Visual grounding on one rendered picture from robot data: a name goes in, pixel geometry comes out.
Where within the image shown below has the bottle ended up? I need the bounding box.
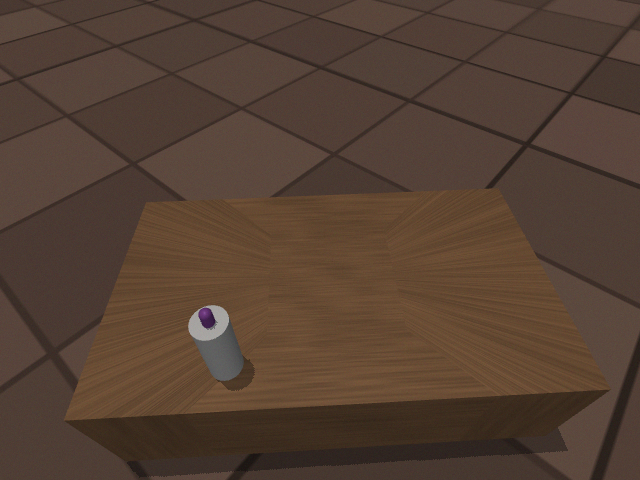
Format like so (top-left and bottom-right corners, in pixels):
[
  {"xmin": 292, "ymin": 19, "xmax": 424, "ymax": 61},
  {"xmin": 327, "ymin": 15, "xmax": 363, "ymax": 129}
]
[{"xmin": 188, "ymin": 305, "xmax": 244, "ymax": 381}]

